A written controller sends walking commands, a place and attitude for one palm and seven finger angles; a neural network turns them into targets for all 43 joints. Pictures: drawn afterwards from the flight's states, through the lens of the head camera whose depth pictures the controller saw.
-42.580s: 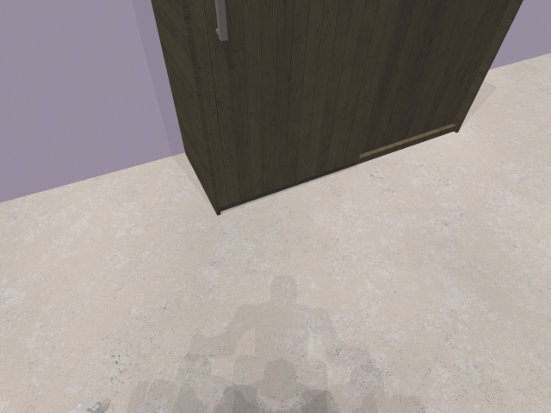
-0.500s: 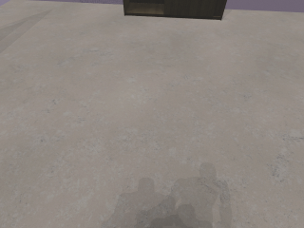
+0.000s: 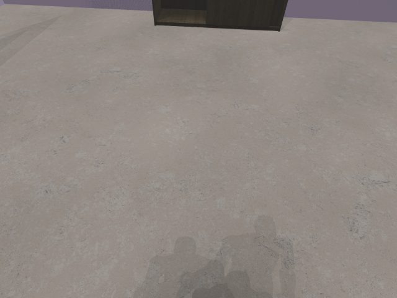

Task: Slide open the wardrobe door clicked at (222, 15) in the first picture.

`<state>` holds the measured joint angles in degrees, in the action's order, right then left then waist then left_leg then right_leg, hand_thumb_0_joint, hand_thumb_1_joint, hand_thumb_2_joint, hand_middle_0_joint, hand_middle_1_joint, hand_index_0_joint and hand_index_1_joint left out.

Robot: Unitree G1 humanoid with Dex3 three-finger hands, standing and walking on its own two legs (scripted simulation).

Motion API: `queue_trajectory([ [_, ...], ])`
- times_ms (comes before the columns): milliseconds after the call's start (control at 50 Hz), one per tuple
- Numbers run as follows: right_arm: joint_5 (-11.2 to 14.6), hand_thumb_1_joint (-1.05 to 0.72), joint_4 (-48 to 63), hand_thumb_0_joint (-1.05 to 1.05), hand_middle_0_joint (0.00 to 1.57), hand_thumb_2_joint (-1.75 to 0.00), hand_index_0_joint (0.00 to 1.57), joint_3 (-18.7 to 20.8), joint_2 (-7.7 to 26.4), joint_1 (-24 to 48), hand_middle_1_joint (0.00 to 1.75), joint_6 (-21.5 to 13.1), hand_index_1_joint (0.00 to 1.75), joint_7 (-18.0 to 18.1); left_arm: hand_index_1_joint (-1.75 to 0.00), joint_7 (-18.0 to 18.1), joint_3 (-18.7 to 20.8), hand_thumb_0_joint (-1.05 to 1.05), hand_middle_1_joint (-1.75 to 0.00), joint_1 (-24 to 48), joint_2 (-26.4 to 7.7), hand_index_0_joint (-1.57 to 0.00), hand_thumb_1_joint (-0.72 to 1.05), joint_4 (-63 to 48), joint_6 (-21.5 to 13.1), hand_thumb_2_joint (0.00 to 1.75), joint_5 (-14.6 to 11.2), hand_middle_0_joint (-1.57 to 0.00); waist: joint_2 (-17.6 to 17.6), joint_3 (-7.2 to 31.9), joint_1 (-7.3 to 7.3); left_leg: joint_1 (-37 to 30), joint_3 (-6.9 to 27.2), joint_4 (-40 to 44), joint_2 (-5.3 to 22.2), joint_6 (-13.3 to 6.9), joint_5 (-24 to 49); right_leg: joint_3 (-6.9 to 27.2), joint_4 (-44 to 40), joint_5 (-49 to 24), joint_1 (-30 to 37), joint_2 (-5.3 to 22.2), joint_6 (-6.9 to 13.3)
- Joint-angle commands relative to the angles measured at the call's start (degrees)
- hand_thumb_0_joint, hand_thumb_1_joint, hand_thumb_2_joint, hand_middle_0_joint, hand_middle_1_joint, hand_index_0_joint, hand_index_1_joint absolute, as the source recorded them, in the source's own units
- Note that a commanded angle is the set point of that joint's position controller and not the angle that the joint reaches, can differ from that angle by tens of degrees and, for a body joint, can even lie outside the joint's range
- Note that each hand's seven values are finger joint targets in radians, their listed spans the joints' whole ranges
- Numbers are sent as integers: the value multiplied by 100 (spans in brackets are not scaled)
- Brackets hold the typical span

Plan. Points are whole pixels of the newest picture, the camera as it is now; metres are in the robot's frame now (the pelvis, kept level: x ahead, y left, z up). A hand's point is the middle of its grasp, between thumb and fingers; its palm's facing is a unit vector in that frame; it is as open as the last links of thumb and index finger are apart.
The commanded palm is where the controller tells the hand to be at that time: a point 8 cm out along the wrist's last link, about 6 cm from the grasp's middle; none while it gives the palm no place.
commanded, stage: look to check the result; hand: left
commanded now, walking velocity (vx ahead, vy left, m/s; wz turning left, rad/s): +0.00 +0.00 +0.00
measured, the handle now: out of the picture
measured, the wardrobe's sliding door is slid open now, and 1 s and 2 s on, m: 0.67 0.67 0.67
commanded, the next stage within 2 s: none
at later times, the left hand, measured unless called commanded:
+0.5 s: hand out of the picture +0.04 +0.20 -0.17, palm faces +0.02 -0.97 -0.23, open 7.4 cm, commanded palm none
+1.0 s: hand out of the picture +0.07 +0.22 -0.16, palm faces +0.01 -0.96 -0.29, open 7.4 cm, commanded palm none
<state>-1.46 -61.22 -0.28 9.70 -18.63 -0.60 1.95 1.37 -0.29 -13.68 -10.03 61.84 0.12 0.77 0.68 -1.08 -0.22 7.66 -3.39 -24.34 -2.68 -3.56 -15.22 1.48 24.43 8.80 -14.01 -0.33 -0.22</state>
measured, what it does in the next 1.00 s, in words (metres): stands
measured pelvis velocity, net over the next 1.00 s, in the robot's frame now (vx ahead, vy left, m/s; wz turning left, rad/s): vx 0.01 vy -0.01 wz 0.02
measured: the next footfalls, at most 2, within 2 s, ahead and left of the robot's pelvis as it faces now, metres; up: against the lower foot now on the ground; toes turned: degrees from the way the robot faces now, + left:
none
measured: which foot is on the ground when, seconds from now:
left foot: down 0.00-1.00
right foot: down 0.00-1.00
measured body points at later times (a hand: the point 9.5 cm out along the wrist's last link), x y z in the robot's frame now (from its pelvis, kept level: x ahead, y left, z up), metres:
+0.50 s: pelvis +0.01 +0.00 +0.00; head +0.01 +0.01 +0.45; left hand +0.04 +0.25 -0.15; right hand +0.03 -0.25 -0.15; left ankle -0.02 +0.08 -0.74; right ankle +0.05 -0.12 -0.74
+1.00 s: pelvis +0.01 -0.01 +0.01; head +0.02 +0.00 +0.46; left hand +0.07 +0.27 -0.14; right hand +0.06 -0.29 -0.13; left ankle -0.02 +0.08 -0.74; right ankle +0.05 -0.12 -0.74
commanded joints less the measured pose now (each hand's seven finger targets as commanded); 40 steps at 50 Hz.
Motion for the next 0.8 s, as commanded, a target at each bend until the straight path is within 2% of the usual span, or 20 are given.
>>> queue_trajectory([
  [0,28,-90,175,0,20,-90,20,129,741,-235,30,-96,30,62,-30,11,143,0,-30,-184,-664,-20,90,-205,-105,90,17,-20,-174,-194,18,381,924,702,908,-29,579,690,-295,-360,184,567,247],
  [100,39,-90,131,0,20,-90,20,145,836,-165,30,-111,30,83,-30,8,156,0,-30,-143,-714,-20,90,-130,-122,90,16,-20,-70,-159,8,248,939,720,930,-26,772,663,-291,-499,221,585,254],
  [260,35,-90,76,0,20,-90,20,140,939,-36,30,-110,30,92,-30,-3,161,0,-30,-55,-780,-20,90,-30,-105,90,14,-20,-97,-282,11,275,991,871,966,-22,641,640,-340,-361,258,575,237],
  [360,37,-90,68,0,20,-90,20,160,1054,65,30,-129,30,95,-30,-9,179,0,-30,32,-880,-20,90,-21,-118,90,13,-20,-48,-170,9,163,994,880,980,-6,882,620,-320,-532,347,603,243],
  [400,47,-90,78,0,20,-90,20,174,1111,140,30,-131,30,88,-30,-9,181,0,-30,55,-948,-20,90,-20,-133,90,17,-20,6,-129,16,77,967,833,971,-5,984,629,-336,-627,332,628,248],
  [540,34,-90,45,0,20,-90,20,176,1256,336,30,-118,30,59,-30,-31,191,0,-30,252,-1129,-20,90,-34,-135,90,15,-20,-82,-252,19,165,1011,973,963,3,624,680,-497,-349,357,661,247],
  [640,33,-90,62,0,20,-90,20,191,1398,462,30,-131,30,45,-30,-42,209,0,-30,394,-1276,-20,90,-58,-165,90,8,-20,-4,-63,7,38,1002,960,983,27,817,693,-521,-546,467,689,262],
  [700,40,-90,75,0,20,-90,20,203,1487,574,30,-141,30,40,-30,-45,224,0,-30,458,-1363,-20,90,-74,-179,90,15,-20,-127,28,14,-43,997,946,987,51,1013,678,-507,-728,511,696,265],
  [780,35,-90,58,0,20,-90,20,196,1579,672,30,-139,30,31,-30,-59,227,0,-30,565,-1472,-20,90,-65,-179,90,3,-20,-98,-43,21,9,1017,1042,1002,66,891,685,-589,-631,556,717,263],
])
